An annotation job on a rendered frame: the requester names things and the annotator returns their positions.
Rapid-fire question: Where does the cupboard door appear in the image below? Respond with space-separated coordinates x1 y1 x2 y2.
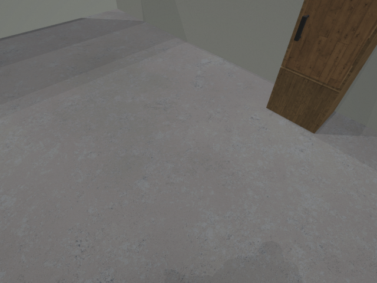
283 0 377 88

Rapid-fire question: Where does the handle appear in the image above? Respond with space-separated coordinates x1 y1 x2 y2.
294 15 309 41

